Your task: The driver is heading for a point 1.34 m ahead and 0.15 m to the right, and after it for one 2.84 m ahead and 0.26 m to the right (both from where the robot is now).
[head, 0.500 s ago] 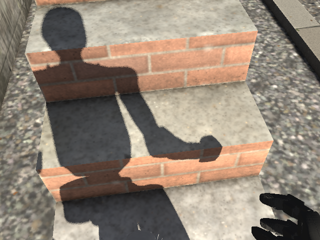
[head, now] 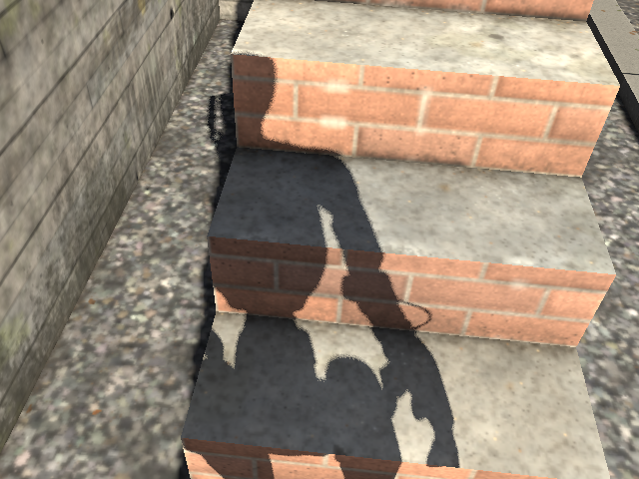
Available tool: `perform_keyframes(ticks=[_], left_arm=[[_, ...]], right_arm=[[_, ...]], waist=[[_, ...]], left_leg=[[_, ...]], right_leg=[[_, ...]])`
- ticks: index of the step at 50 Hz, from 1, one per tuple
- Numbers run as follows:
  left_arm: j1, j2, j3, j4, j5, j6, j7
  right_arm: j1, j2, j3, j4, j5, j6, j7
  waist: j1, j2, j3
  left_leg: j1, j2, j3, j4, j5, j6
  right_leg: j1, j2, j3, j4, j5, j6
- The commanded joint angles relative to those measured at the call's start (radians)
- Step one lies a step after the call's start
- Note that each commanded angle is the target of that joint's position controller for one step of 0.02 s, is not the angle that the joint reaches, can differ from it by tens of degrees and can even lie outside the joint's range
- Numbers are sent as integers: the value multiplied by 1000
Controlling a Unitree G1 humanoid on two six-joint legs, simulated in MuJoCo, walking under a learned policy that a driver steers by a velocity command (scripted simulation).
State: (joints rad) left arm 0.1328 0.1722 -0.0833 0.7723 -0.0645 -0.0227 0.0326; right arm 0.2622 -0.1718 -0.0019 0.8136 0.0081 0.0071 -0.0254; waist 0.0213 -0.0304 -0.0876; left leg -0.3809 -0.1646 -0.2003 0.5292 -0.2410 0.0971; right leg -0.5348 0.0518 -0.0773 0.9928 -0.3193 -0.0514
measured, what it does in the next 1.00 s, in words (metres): climbs: right foot, then left foot 0.10 m higher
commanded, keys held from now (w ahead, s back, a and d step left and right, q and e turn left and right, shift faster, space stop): w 0.48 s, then w+e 0.52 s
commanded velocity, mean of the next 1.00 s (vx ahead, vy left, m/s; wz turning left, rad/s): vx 0.50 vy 0.00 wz -0.05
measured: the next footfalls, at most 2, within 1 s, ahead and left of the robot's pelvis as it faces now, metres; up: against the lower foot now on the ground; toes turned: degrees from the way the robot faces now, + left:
right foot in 0.06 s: +0.04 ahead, -0.08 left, -0.01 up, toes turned +0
left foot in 0.38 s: +0.13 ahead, +0.17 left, +0.09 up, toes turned +11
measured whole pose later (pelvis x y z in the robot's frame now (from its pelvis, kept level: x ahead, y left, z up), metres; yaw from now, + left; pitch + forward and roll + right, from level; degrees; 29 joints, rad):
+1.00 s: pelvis +0.28 +0.02 +0.13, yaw -6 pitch +5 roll -3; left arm 0.23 0.20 -0.01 0.77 0.13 0.14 -0.11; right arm 0.10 -0.29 0.01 0.62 -0.06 -0.02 0.02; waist 0.06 0.00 -0.09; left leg -0.69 -0.06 -0.23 1.67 0.19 0.19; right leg -0.65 0.18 -0.02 1.03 -0.39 -0.25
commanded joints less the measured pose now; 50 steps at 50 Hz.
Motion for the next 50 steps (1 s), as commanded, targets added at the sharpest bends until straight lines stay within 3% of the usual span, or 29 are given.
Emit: perform_keyframes(ticks=[1, 3, 4, 5, 6, 8, 11, 18, 20, 22, 23, 25, 26, 27, 30, 33, 35, 37, 38, 40, 41, 43, 44, 45, 46, 47, 48, 49, 50], left_arm=[[95, 86, 49, 36, -2, 34, 5], [-11, 1, 10, 54, 46, 10, -24], [-116, 83, 42, -4, 79, -36, -32], [-118, 87, 69, -29, 52, -72, -33], [-94, 48, 59, -3, 64, -88, -25], [104, 135, 93, 73, 71, -86, -18], [342, 169, 130, 140, 66, -56, -35], [215, 157, 147, 132, 53, -70, -39], [241, 160, 155, 107, 43, -40, -44], [295, 211, 173, 94, 45, -8, -65], [298, 233, 177, 108, 24, 1, -72], [205, 159, 156, 44, 52, 7, -46], [174, -52, 103, -50, 47, -10, -23], [137, 76, 141, -106, -31, -46, -10], [-300, -127, 77, -388, -82, -29, -32], [-277, -69, 85, -529, -65, 17, -26], [-244, 20, 113, -521, -68, 80, -5], [-198, 48, 114, -481, -66, 134, 9], [-112, 34, 117, -440, -54, 135, 30], [93, 93, 128, -357, -19, 137, 60], [94, 85, 116, -329, 3, 138, 62], [70, 130, 122, -303, 61, 127, 65], [-15, 127, 115, -314, 78, 102, 55], [-222, 147, 91, -231, 40, 55, 13], [-297, 172, 106, -281, 116, 59, -6], [347, 104, 139, -64, 224, 186, -107], [545, 71, 102, 75, 225, 208, -195], [651, 156, 112, 176, 271, 213, -235], [496, 155, 93, 161, 257, 179, -223]], right_arm=[[-109, -64, -4, -128, 24, -46, -50], [-75, 28, 4, -176, 1, -45, -7], [-61, -29, -6, -244, 33, -44, 13], [28, -133, -27, -217, -8, -52, 28], [-41, -173, -42, -208, -17, -37, 33], [-86, -130, -34, -217, 8, -51, 19], [-194, -71, -5, -238, 19, -67, 15], [-190, -29, 7, -318, 16, -47, 37], [-243, -75, -9, -312, 13, -65, 63], [-213, -52, 3, -299, 41, -89, 89], [-47, -105, -30, -251, 80, -99, 76], [216, -240, -83, -167, 97, -67, 48], [285, -306, -82, -160, 74, -47, 40], [402, -344, -106, -127, 31, -35, 12], [260, -154, -14, 41, -89, -66, 1], [182, -46, 49, 158, -35, -149, 16], [12, -105, 49, 150, -8, -184, 49], [-16, -191, 35, 115, 9, -187, 57], [3, -171, 46, 100, 1, -169, 71], [-82, -295, 24, 11, 5, -115, 38], [-59, -421, -18, -22, 41, -87, -9], [-57, -467, -42, -112, 72, -27, -51], [-43, -401, -31, -152, 77, -9, -55], [139, -302, -55, -221, 7, -15, -55], [139, -246, -44, -225, -27, -51, -51], [168, 81, 102, -123, -150, 20, 76], [6, 29, 58, -124, -105, -11, 92], [-19, 63, 83, -225, -88, -29, 81], [-78, 17, 80, -298, -80, -61, 71]], waist=[[63, 166, 92], [-95, -58, -25], [-117, -393, -43], [-141, -224, -86], [-103, -25, -19], [-46, 93, 37], [37, 108, 152], [-20, -88, 144], [16, 7, 154], [21, 34, 88], [-45, 5, 9], [-169, -31, -90], [-146, 277, -211], [-256, 191, -352], [-172, 241, 61], [22, 248, 235], [142, 184, 308], [146, 204, 242], [177, 144, 165], [280, 162, 0], [253, 159, -96], [216, 286, -93], [187, 284, 16], [-122, -85, 12], [-116, -45, -203], [118, -232, -168], [232, 128, -204], [138, 76, -190], [46, 143, -161]], left_leg=[[-155, 146, -229, -39, -358, 53], [-215, -8, 2, 575, -179, -18], [-434, 10, 139, 857, -157, -53], [-505, 151, 105, 1022, -42, -66], [-598, 151, 60, 1138, 22, -73], [-644, 139, 31, 1161, 37, -71], [-786, 105, 80, 1105, 28, -95], [-570, 274, 139, 776, -8, -77], [-550, 270, 209, 497, -70, -51], [-248, 178, 365, 116, -99, -47], [97, 109, 440, -47, 23, -53], [714, 360, 152, -219, 352, -99], [999, 686, -161, 53, 1215, -98], [1050, 788, -310, -15, 1198, -27], [704, 656, -72, -145, 806, 41], [357, 603, 158, -364, 231, -12], [-10, 507, 412, -553, 49, -109], [-139, 461, 532, -692, 315, -73], [30, 404, 623, -521, 683, -95], [132, 355, 719, -388, 1439, -165], [246, 448, 646, -337, 1763, -125], [473, 556, 478, -140, 1764, -44], [621, 485, 436, 222, 1346, -34], [100, 236, 331, 506, 361, -106], [-5, 187, 200, 819, 222, -127], [-579, 95, -270, 1294, 335, 173], [-719, 18, -244, 1504, 299, 194], [-846, -21, -316, 1517, 377, 221], [-918, -14, -261, 1519, 296, 202]], right_leg=[[327, -40, 74, -603, -1, -73], [366, -149, 201, -491, -22, -94], [363, -408, 632, -718, -10, -222], [351, -495, 838, -787, -369, -237], [387, -451, 747, -736, -257, -208], [447, -370, 543, -704, -97, -194], [547, -273, 379, -639, -6, -194], [480, -313, 217, -779, 203, -197], [615, -257, 139, -705, 455, -187], [639, -174, 50, -578, 728, -159], [553, -161, 12, -432, 1101, -174], [97, -67, -28, -51, 324, -132], [-282, 40, -76, 350, -350, -100], [-464, 25, 21, 764, -269, -83], [-969, 41, 19, 1640, -378, -49], [-1033, -6, 118, 1843, -347, -106], [-752, -34, 36, 1542, -130, -123], [-415, 32, -110, 1572, -7, -78], [-367, 11, -82, 1587, 9, -74], [94, 13, -69, 1002, 69, -100], [249, 33, -73, 733, 13, -94], [292, 54, -3, 220, -189, -72], [128, 14, 144, -274, -264, -118], [366, -30, 437, -313, 40, -103], [403, -88, 533, -406, 82, -134], [436, -241, 752, -134, 834, -500], [419, -231, 811, -332, 853, -453], [387, -255, 817, -310, 988, -478], [324, -205, 697, -348, 727, -376]])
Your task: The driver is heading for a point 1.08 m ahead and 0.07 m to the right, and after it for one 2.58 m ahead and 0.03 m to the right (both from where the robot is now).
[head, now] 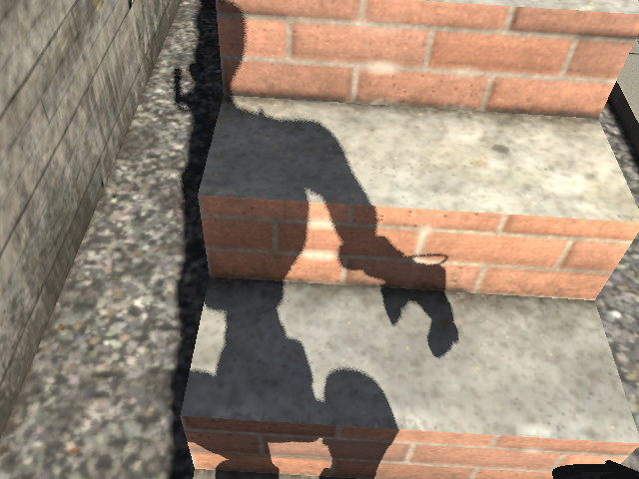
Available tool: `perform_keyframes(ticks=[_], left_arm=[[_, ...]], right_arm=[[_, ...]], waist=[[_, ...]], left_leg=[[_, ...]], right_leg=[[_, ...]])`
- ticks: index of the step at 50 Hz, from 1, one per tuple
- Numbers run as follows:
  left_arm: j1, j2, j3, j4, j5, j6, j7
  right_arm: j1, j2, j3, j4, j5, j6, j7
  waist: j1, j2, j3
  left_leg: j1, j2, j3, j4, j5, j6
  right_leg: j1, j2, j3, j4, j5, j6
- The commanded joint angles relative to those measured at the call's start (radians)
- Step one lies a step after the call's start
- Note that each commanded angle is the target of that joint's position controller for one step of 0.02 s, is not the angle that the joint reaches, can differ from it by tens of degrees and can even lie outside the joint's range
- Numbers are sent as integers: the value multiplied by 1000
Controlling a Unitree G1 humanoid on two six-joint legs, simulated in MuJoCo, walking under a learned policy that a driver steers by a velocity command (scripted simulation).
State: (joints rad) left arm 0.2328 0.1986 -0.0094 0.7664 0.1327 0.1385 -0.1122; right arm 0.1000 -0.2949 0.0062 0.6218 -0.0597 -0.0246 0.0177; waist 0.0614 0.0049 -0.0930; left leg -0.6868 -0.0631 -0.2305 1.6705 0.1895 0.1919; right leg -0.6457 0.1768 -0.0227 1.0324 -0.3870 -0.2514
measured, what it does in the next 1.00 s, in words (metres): climbs, turning right: left foot, then right foot 0.17 m higher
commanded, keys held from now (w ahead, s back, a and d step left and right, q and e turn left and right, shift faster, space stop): w+e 0.42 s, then w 0.36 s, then w+q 0.22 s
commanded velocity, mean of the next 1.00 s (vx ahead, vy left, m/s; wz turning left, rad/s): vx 0.50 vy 0.00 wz -0.31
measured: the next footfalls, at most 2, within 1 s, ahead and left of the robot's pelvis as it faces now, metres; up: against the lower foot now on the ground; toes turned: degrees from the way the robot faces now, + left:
left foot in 0.30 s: +0.06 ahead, +0.12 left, +0.00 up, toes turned -2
right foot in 0.66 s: +0.14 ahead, -0.17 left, +0.17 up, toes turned -23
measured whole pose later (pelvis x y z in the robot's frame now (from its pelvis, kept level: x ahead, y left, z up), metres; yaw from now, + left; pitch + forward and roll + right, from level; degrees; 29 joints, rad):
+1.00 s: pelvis +0.17 -0.03 +0.17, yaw -17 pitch +2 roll -1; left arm 0.17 0.21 0.00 0.70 -0.08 -0.02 -0.01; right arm 0.18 -0.23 -0.03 0.53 0.03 -0.03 0.10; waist -0.09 0.00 0.02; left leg -0.62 -0.11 0.07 1.17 -0.50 0.10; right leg -0.41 -0.08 -0.08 0.95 -0.85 0.15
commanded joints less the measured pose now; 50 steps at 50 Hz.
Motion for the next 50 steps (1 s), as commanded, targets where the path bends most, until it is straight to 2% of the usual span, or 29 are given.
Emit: perform_keyframes(ticks=[1, 2, 3, 4, 5, 8, 10, 13, 14, 16, 17, 18, 19, 22, 25, 29, 32, 34, 35, 36, 37, 38, 39, 40, 41, 44, 48, 49, 50], left_arm=[[331, 81, -3, 165, 58, 5, -41], [129, -1, -25, 113, 15, -33, -44], [-249, 57, 2, 7, -159, -112, 36], [-229, 116, 21, 6, -176, -155, 39], [-230, 139, 34, 2, -196, -177, 51], [-77, 126, 46, 74, -193, -184, 96], [-32, 152, 61, 27, -196, -153, 131], [129, 113, 62, 46, -195, -132, 187], [74, 49, 38, 29, -206, -134, 190], [115, -22, 29, -15, -141, -164, 146], [64, -65, 34, -129, -195, -176, 117], [93, 49, 64, -116, -217, -183, 93], [-34, 93, 76, -147, -207, -176, 74], [-225, -12, 24, -244, -217, -232, 114], [-318, -64, -1, -359, -232, -227, 138], [-359, -1, 14, -427, -239, -104, 170], [-193, 3, -2, -338, -160, -81, 177], [-257, -49, -28, -348, -176, -63, 195], [-178, 15, -8, -342, -200, -88, 192], [-88, 81, 21, -351, -244, -93, 187], [54, 145, 54, -311, -232, -92, 174], [119, 219, 90, -188, -202, -83, 158], [18, 228, 78, -174, -134, -110, 144], [-83, 122, 42, -202, -100, -130, 134], [-169, 44, 12, -180, -100, -145, 124], [-323, 0, 7, -138, -158, -181, 116], [-330, 112, 38, -230, -207, -203, 76], [-406, 97, 27, -277, -237, -197, 99], [-328, 123, 20, -238, -247, -166, 123]], right_arm=[[25, 113, 80, -146, -21, -35, 14], [32, 147, 88, -181, 22, -32, 14], [240, 45, 23, -51, 1, -60, -16], [339, -60, -11, 40, 51, -60, -1], [226, -106, -28, 18, 83, -46, 3], [47, 2, 7, -32, 87, -34, -24], [-2, 35, 26, -35, 92, -36, -10], [75, 12, -14, 19, 152, -9, 2], [229, 30, -11, 66, 153, -22, 6], [199, 90, 27, 125, 117, -30, 21], [317, -29, -2, 156, 144, -45, 7], [362, -117, -58, 181, 142, -40, -13], [272, -10, -31, 165, 77, -38, -32], [377, 47, -19, 277, -19, -65, -32], [438, 133, 17, 397, -13, -77, -4], [242, 84, 41, 370, 35, -125, 50], [257, 19, 12, 345, 68, -99, 67], [369, -64, -21, 376, 82, -60, 48], [439, -52, -12, 384, 57, -19, 28], [463, -130, -48, 375, 50, 9, 15], [358, -170, -73, 325, 62, 31, 12], [248, -104, -60, 262, 50, 4, 13], [261, -10, -55, 160, 57, -37, 35], [138, 44, -47, 47, 78, -66, 33], [56, 108, -34, -44, 83, -75, 25], [339, 103, -37, -26, 75, -75, 75], [331, 4, -58, -72, 109, 17, 86], [382, 3, -58, -75, 104, 29, 81], [485, 46, -63, -45, 81, 39, 87]], waist=[[-22, 69, -174], [-119, 53, -101], [-336, 25, -197], [-332, 6, -278], [-294, -10, -183], [-173, -34, 178], [-134, -60, 174], [-93, -275, 146], [-171, -117, 164], [-10, -38, 60], [8, 285, -58], [-16, 336, -137], [-21, 61, -50], [-69, -5, 189], [-53, 4, 232], [15, 25, 249], [37, 14, 128], [-29, 134, 119], [21, 91, 43], [55, 165, -114], [129, 115, -241], [150, -79, -208], [17, -263, -308], [13, -175, -307], [-20, -188, -146], [-259, -21, -6], [-294, -99, 43], [-344, -129, 53], [-400, -84, 54]], left_leg=[[-620, -140, -181, 302, -197, 98], [-505, -66, -46, 190, -363, 29], [-92, -13, 149, 273, -317, -154], [122, -24, 263, 210, -291, -212], [224, -11, 296, 142, -327, -259], [-35, 66, 302, 19, -475, -226], [108, 89, 327, -475, -438, -192], [405, 110, 298, -1022, -527, -148], [404, 119, 319, -1289, -430, -156], [583, 150, 276, -1313, -373, -206], [917, 452, -134, -1335, 162, -170], [980, 580, -357, -1443, -173, -85], [877, 537, -263, -1462, -521, -81], [802, 426, -11, -1513, -398, -68], [843, 389, 146, -1508, -260, -60], [297, 290, 475, -1640, -127, -71], [277, 152, 549, -1609, 14, -29], [634, 243, 469, -1509, 392, -19], [768, 215, 453, -1275, 758, -44], [784, 242, 397, -1134, 796, -64], [712, 231, 394, -943, 508, -83], [393, 102, 389, -632, -144, -104], [19, -73, 260, -136, -663, -146], [-150, -112, 168, 164, -759, -151], [-167, -80, 169, 136, -792, -121], [116, -85, 275, 36, -641, -122], [114, -8, 221, -471, -580, -121], [225, 83, 118, -875, -661, -57], [422, 8, 292, -1215, -635, -29]], right_leg=[[412, -237, 488, -370, 657, -93], [271, -216, 342, -491, 661, 9], [258, -186, 241, -406, 388, 59], [98, -120, 196, -463, 99, 93], [-75, -141, 271, -556, -27, 75], [-78, -217, 498, -700, -177, 13], [18, -218, 485, -740, -127, 37], [196, -260, 503, -745, -31, -3], [325, -163, 391, -550, 53, -5], [260, -86, 258, -127, 189, 33], [-78, -26, 121, 153, 39, 94], [-245, -124, 36, 498, 50, 142], [-377, -182, 83, 809, 132, 160], [-677, -136, 163, 1282, 236, 151], [-871, -150, 173, 1594, 127, 86], [-391, -181, 30, 1220, 191, 95], [128, -190, -82, 488, 294, 148], [1, -181, -118, 128, -38, 165], [68, -160, -73, 29, -59, 141], [283, -181, 15, -145, -15, 145], [546, -236, 138, -393, 71, 166], [749, -334, 270, -492, 235, 163], [897, -420, 488, -361, 599, 139], [731, -457, 465, -257, 748, 125], [494, -431, 335, -204, 613, 195], [50, -375, 170, -127, 180, 225], [184, -412, 141, -347, 228, 214], [194, -409, 78, -309, 404, 230], [193, -306, -55, -134, 435, 211]])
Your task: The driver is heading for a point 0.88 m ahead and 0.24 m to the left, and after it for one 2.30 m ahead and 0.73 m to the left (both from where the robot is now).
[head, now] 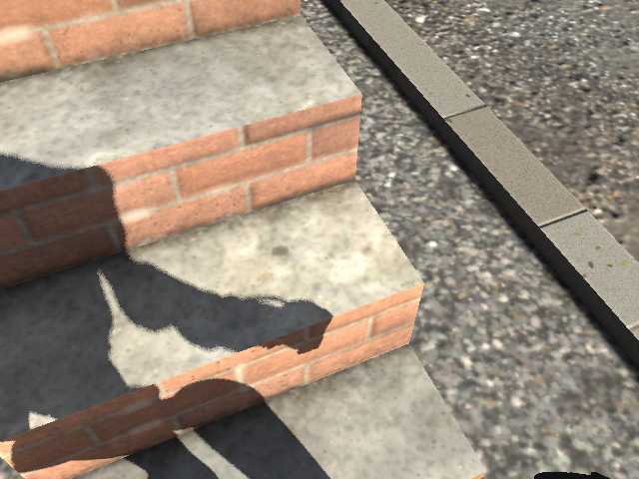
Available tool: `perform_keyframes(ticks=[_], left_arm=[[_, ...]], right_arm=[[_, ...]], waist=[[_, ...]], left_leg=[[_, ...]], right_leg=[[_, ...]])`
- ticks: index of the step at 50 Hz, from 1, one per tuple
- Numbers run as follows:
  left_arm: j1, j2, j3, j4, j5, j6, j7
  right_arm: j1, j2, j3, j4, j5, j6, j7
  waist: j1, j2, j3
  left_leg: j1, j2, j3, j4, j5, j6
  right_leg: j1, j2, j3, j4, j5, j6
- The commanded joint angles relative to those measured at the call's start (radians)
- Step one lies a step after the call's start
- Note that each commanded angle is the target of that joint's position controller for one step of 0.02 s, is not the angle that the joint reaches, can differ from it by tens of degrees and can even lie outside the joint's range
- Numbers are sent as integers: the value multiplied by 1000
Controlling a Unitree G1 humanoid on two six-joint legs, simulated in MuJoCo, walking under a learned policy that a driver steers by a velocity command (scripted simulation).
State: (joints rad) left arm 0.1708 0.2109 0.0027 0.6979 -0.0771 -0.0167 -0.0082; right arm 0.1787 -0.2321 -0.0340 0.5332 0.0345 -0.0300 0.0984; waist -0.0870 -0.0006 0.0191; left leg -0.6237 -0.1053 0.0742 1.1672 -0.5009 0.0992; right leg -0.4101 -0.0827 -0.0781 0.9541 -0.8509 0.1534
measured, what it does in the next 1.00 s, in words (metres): climbs, turning left: right foot 0.19 m higher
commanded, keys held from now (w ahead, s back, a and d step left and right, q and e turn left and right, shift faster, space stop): w+q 0.72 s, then w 0.28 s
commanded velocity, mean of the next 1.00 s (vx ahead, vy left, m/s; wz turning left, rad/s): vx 0.50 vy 0.00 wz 0.46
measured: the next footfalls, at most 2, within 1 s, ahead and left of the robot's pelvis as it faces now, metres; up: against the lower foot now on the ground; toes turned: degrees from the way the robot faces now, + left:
right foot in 0.76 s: +0.43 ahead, -0.04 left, +0.21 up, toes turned +27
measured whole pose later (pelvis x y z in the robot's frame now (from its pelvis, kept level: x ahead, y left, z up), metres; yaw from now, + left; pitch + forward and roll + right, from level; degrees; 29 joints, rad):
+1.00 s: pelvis +0.29 +0.04 +0.20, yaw +30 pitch +0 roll -4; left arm 0.39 0.19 0.03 0.98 -0.03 -0.06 0.02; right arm 0.12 -0.22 0.01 0.62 -0.01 -0.06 0.03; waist 0.01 -0.03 -0.03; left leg -0.81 -0.14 -0.11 1.96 -0.26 0.05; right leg -0.58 0.02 -0.07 1.06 -0.49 -0.05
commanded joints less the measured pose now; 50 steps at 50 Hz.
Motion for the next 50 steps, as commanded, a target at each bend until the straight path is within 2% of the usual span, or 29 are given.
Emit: perform_keyframes(ticks=[1, 2, 4, 6, 8, 10, 15, 18, 19, 21, 23, 26, 28, 30, 32, 33, 34, 35, 36, 37, 38, 39, 40, 41, 42, 45, 46, 48, 50], left_arm=[[-312, 63, 8, -200, 14, 12, 32], [-345, 15, -5, -318, 72, 33, 33], [-251, 28, -12, -331, 101, 30, -3], [-245, 25, -17, -349, 109, -1, -8], [-287, -16, -39, -356, 112, -24, -12], [-306, -60, -67, -352, 93, -51, -12], [-379, -67, -72, -359, 54, -17, 23], [-427, -106, -87, -389, 29, 5, 45], [-382, -80, -74, -388, -1, 2, 43], [-428, -94, -82, -401, 6, -2, 50], [-430, -79, -73, -438, -19, -1, 69], [-527, -99, -98, -567, -4, -6, 64], [-494, -99, -101, -567, -9, -12, 43], [-582, -115, -104, -643, -9, -4, 46], [-592, -116, -113, -700, -5, 23, 59], [-574, -111, -115, -722, 12, 34, 61], [-447, -104, -122, -689, 22, 43, 53], [-240, -86, -78, -611, -1, 27, 39], [13, 7, -18, -500, -17, -5, 19], [210, 121, 31, -425, -7, -9, 25], [149, 112, 21, -341, 98, -12, 4], [132, 130, 25, -312, 184, 28, 33], [59, 97, 25, -290, 128, 44, 61], [29, 27, 7, -266, 104, 37, 86], [45, 13, 3, -191, 110, 19, 87], [50, 14, 16, 50, 76, -44, 60], [94, 12, 19, 129, 63, -66, 39], [118, -8, 26, 239, 48, -76, 14], [127, 1, 28, 251, 28, -91, 11]], right_arm=[[467, -4, -10, 93, -37, 17, 15], [215, -28, 13, 13, -81, 19, -16], [111, -54, 17, -20, -84, 13, -60], [145, -55, 12, 53, -42, -20, -43], [237, 32, 40, 127, -57, -48, -71], [258, 55, 51, 112, -67, -55, -98], [246, -22, 31, 89, -24, -56, -123], [190, 35, 56, 61, -53, -22, -137], [131, -2, 43, 41, -44, -25, -137], [167, -20, 29, 51, -25, -19, -139], [213, -29, 30, 53, -38, -19, -158], [338, -105, 6, 105, 2, -3, -195], [382, -128, -12, 128, 12, 8, -191], [371, -184, -39, 167, 44, 6, -170], [361, -175, -53, 188, 76, 1, -139], [342, -208, -64, 182, 65, 12, -128], [257, -263, -74, 140, 75, 18, -131], [253, -330, -83, 146, 59, 23, -152], [210, -425, -102, 165, 68, 22, -160], [86, -390, -98, 158, 79, -16, -149], [30, -218, -49, 143, 14, -61, -127], [124, -138, -24, 154, -61, -72, -79], [148, -140, -8, 116, -114, -67, -73], [105, -90, 10, 111, -97, -68, -40], [84, -79, 26, 115, -81, -62, -20], [79, -106, 13, 111, -53, -30, -40], [57, -77, 22, 93, -63, -27, -51], [6, -37, 30, 56, -36, -38, -71], [-33, 0, 45, 5, -39, -43, -86]], waist=[[-254, 265, -72], [-98, 417, -148], [14, 91, -227], [64, -39, -104], [54, 8, -87], [41, -16, -105], [37, -80, -54], [30, -35, 16], [60, -50, 2], [27, -49, 53], [-12, 60, 1], [-55, 57, -27], [-50, 11, -30], [-33, 50, 74], [-2, 80, 111], [15, 92, 90], [68, 89, 21], [175, 145, -158], [326, 93, -333], [465, -42, -317], [373, -271, -350], [246, -399, -544], [171, -285, -379], [126, -94, -337], [104, -17, -256], [18, -54, -14], [25, -75, -7], [33, -62, 45], [9, 10, 8]], left_leg=[[526, 64, -206, -738, 462, 143], [607, 61, -527, -623, 917, 179], [510, 120, -671, -637, 532, 150], [441, 160, -761, -649, 365, 157], [520, 147, -730, -677, 223, 188], [603, 150, -695, -729, 274, 146], [527, 181, -718, -820, 251, 86], [381, 153, -689, -790, 424, 101], [352, 167, -659, -801, 444, 70], [341, 146, -665, -804, 501, 45], [549, 213, -747, -773, 724, 101], [959, 260, -741, -635, 830, 92], [989, 240, -738, -648, 719, 50], [787, 220, -727, -796, 636, 20], [514, 147, -643, -900, 544, -3], [377, 142, -671, -974, 574, 28], [217, 143, -586, -1024, 787, 28], [136, 169, -544, -935, 1359, 17], [190, 182, -523, -782, 1887, -13], [294, 102, -506, -338, 1555, -29], [235, -67, -508, -83, 288, -27], [129, -122, -459, 403, 156, -58], [6, -142, -334, 495, 204, -113], [-105, -103, -325, 569, 274, -119], [-89, -74, -307, 574, 307, -134], [-113, -22, -256, 755, 280, -111], [-172, -31, -225, 855, 246, -87], [-326, -5, -223, 933, 182, -42], [-344, 72, -299, 738, 264, -20]], right_leg=[[-190, 128, -62, 355, 401, -167], [-389, 246, 33, 582, 385, -88], [-387, 224, 105, 718, 518, -88], [-444, 240, 141, 782, 622, -125], [-548, 259, 151, 916, 686, -158], [-607, 205, 221, 867, 721, -175], [-649, 181, 109, 819, 691, -141], [-646, 196, 39, 928, 672, -103], [-620, 189, -10, 942, 688, -110], [-648, 172, -44, 832, 683, -116], [-833, 184, 19, 1163, 510, -98], [-1298, 135, 94, 1426, 286, -142], [-1372, 123, 65, 1474, 293, -154], [-1343, 126, 2, 1446, 261, -146], [-1067, 71, 18, 1047, 276, -171], [-868, 94, -31, 925, 335, -166], [-442, 97, -49, 530, 221, -217], [53, 178, -48, 500, 178, -242], [339, 217, -82, 528, 291, -227], [340, 136, 65, 76, 421, -295], [429, 64, 292, -165, 656, -324], [359, -141, 886, -348, 586, -471], [242, -142, 940, -259, 649, -516], [175, -141, 944, -278, 200, -509], [67, -95, 892, -319, -1, -487], [-237, -122, 825, -434, -114, -464], [-238, -129, 799, -444, -90, -461], [-207, -146, 698, -445, -33, -437], [-155, -161, 600, -434, 60, -373]])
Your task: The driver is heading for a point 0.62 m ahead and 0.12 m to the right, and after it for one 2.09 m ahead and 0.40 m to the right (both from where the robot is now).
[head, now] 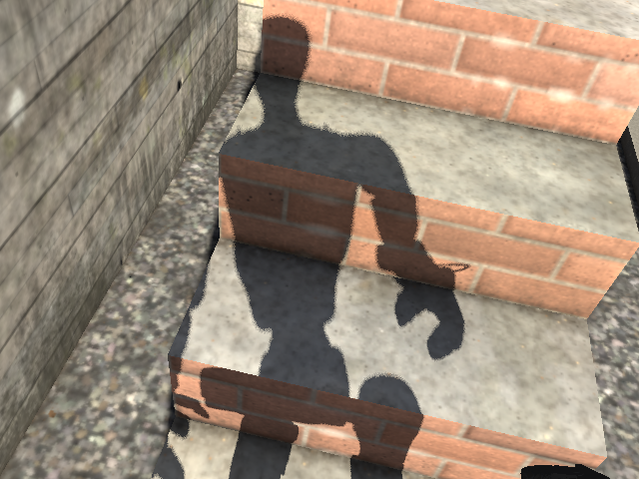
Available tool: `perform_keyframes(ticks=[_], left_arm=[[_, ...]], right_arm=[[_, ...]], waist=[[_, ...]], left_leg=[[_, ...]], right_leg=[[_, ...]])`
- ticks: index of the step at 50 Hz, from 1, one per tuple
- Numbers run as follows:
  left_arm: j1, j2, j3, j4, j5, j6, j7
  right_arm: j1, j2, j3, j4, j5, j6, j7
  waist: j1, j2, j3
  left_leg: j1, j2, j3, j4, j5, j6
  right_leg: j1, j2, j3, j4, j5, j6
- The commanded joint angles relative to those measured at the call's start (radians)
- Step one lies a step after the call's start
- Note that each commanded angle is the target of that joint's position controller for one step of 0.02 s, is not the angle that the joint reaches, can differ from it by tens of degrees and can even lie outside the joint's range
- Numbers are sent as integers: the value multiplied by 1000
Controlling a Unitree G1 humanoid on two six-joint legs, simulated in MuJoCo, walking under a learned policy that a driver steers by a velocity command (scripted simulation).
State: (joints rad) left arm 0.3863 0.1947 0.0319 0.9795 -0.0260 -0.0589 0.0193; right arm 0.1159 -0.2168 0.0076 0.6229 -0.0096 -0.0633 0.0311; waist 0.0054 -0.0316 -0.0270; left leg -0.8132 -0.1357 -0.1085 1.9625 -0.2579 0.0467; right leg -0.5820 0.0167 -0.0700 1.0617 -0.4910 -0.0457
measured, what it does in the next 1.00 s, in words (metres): climbs, turning right: left foot, then right foot 0.19 m higher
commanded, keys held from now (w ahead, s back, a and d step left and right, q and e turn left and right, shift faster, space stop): w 0.16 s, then w+e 0.84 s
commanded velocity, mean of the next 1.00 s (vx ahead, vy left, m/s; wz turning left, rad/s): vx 0.50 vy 0.00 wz -0.32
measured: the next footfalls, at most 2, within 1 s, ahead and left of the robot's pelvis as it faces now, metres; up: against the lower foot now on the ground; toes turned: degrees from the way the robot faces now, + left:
left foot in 0.14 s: +0.17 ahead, +0.16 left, +0.00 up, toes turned +0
right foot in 0.60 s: +0.30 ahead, -0.11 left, +0.19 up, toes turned -10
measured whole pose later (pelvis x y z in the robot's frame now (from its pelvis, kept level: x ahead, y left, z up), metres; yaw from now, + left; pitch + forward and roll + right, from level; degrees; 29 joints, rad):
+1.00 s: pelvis +0.37 -0.07 +0.27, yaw -23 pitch +1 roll +4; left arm 0.46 0.10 -0.02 1.12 -0.04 -0.05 -0.08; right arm -0.07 -0.06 0.10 0.54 0.07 -0.10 -0.07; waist 0.06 -0.02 -0.02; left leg -1.44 0.02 0.08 2.30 -0.32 0.12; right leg -0.09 0.10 0.20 0.46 -0.35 -0.10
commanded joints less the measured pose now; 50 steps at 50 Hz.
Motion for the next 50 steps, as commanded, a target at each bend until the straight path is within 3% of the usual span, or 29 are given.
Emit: perform_keyframes(ticks=[1, 2, 3, 5, 7, 8, 9, 10, 11, 12, 14, 16, 22, 25, 26, 28, 29, 30, 31, 32, 33, 34, 35, 38, 40, 43, 44, 48, 50], left_arm=[[-116, 23, -5, -31, -21, -47, -18], [-173, 35, -3, -52, -21, -44, -26], [-279, 110, 7, -116, -65, -40, -22], [-192, 194, 39, -88, -115, -19, -1], [-170, 121, 15, -68, -51, -26, -11], [-140, -22, -16, -110, 6, -14, -23], [-23, -40, -7, -164, -6, -17, -48], [0, -23, 5, -177, 1, -14, -71], [-69, -39, -9, -225, -10, 9, -81], [-204, -71, -29, -293, -29, 6, -53], [-230, -75, -44, -308, -44, -13, -23], [-214, -55, -38, -300, -62, -2, -12], [-419, -46, -39, -397, -79, 43, 5], [-500, 64, -14, -470, -52, 87, 18], [-516, 15, -31, -489, -50, 99, 31], [-361, -38, -75, -439, -31, 127, 13], [-296, -62, -80, -401, -42, 119, 1], [-268, -28, -80, -386, -69, 107, -10], [-256, 0, -68, -372, -103, 83, -32], [-188, 51, -47, -320, -107, 68, -48], [-121, 180, -2, -288, -92, 73, -48], [-175, 252, 18, -273, -14, 77, -26], [-224, 300, 29, -210, 33, 88, -18], [-135, 28, -48, -19, 92, 53, -45], [-77, -9, -45, 51, 69, 36, -66], [-76, -18, -40, 71, 11, 7, -88], [-78, -2, -33, 74, 27, 5, -101], [49, 4, -32, 100, -32, -13, -109], [46, 30, -17, 36, -30, -17, -83]], right_arm=[[41, -18, 1, -84, 20, 3, -23], [88, -31, -5, -66, 29, 13, -29], [141, -50, -2, -84, 54, 20, -31], [209, -23, -22, -12, 126, 15, 8], [420, -54, -56, 104, 96, 22, 32], [344, -47, -39, 130, 71, 28, 44], [368, -126, -50, 100, 64, 29, 8], [309, -140, -68, 100, 41, 21, -33], [186, -127, -58, 114, 42, 2, -34], [134, -82, -41, 140, 18, 6, -33], [301, 55, -14, 213, -32, -13, -18], [391, 101, 2, 284, -11, -25, -1], [403, 58, 13, 342, -25, -18, -27], [329, 30, 26, 297, -25, -42, -22], [341, 3, 18, 318, -21, -44, -38], [361, -79, 6, 379, 36, -12, -54], [437, -162, -11, 400, 75, 10, -84], [470, -190, -27, 404, 108, 35, -124], [501, -180, -26, 405, 99, 52, -151], [519, -178, -35, 365, 63, 75, -164], [446, -132, -29, 304, 29, 78, -137], [271, -116, -32, 243, -38, 42, -104], [140, -63, -38, 171, -41, 19, -58], [-95, 80, 12, -59, -33, -89, -6], [10, 92, 42, -26, -4, -110, 5], [23, 71, 58, 12, 47, -79, -51], [-19, 85, 63, -3, 68, -78, -71], [-358, 134, 91, -168, 88, -50, -109], [-407, 155, 112, -234, 90, -19, -124]], waist=[[-105, 32, 67], [-136, 45, 61], [-203, 47, 70], [-172, -34, 35], [-206, -6, 0], [-84, 156, 30], [-10, 379, -71], [0, 263, -94], [51, 160, -12], [40, 181, 72], [-17, 127, 38], [-30, 127, 26], [-41, 137, 126], [-22, 160, 173], [-11, 186, 121], [74, 189, 39], [87, 256, -58], [91, 364, -60], [103, 381, -68], [87, 232, -100], [98, -33, -129], [110, -237, -102], [79, -243, 6], [15, 44, 30], [-48, 36, 69], [-86, 43, 158], [-60, 29, 156], [49, 63, 198], [49, 74, 149]], left_leg=[[-116, 123, -110, -170, 6, 22], [-11, 140, -85, -280, 74, 12], [257, 175, 1, -725, -83, 7], [757, 134, 215, -1140, -73, -5], [806, 154, 108, -1358, -64, -22], [709, 228, -94, -1371, -42, -66], [820, 469, -730, -1713, -76, -57], [796, 506, -932, -1848, -366, -97], [698, 497, -764, -1758, -476, -134], [628, 457, -513, -1674, -273, -128], [703, 414, -263, -1595, -35, -55], [753, 426, -198, -1622, -44, -12], [733, 491, -38, -1744, -80, 46], [417, 398, 191, -1937, 122, 30], [472, 405, 226, -2017, 281, 48], [500, 332, 331, -1968, 680, 75], [641, 400, 340, -1863, 1441, 105], [810, 423, 341, -1751, 1717, 118], [957, 433, 322, -1577, 1757, 118], [914, 417, 312, -1427, 1687, 92], [696, 282, 331, -1218, 1175, 83], [470, 138, 229, -893, 239, 64], [271, 59, 57, -241, -9, 49], [-136, 62, -37, 182, -63, 127], [-276, 47, -18, 304, -17, 119], [-457, 105, 65, 368, -34, 105], [-509, 82, 120, 520, -129, 84], [-653, 170, 221, 370, -86, 66], [-454, 228, 198, 94, 31, 75]], right_leg=[[-29, -258, 518, -545, -258, -160], [-92, -239, 418, -542, -171, -145], [-230, -204, 243, -612, -79, -97], [-304, -117, 82, -620, 30, -136], [-75, -68, 0, -321, 188, -150], [-93, 1, -58, -15, 170, -110], [-207, 94, 4, 259, 145, -77], [-297, 95, 163, 591, 264, -62], [-421, 100, 230, 877, 333, -34], [-477, 88, 229, 962, 395, -16], [-514, 108, 221, 990, 414, -4], [-567, 131, 179, 1155, 371, -15], [-826, 100, 139, 1435, 200, -40], [-432, 48, 23, 954, 343, -35], [-348, 20, 16, 903, 271, -52], [51, 29, -135, 434, 4, -94], [164, 117, -214, 483, -169, -100], [125, 145, -194, 295, -289, -110], [95, 137, -94, 49, -220, -123], [203, 95, 110, -53, 27, -135], [278, -24, 530, -390, -144, -165], [305, -67, 830, -715, -168, -150], [245, -133, 1036, -860, 116, -100], [334, -82, 646, -517, 343, -172], [348, -95, 685, -633, 139, -188], [323, -91, 507, -708, 208, -155], [276, -112, 528, -727, 159, -178], [213, -112, 470, -827, 170, -120], [142, -99, 471, -882, 335, -124]])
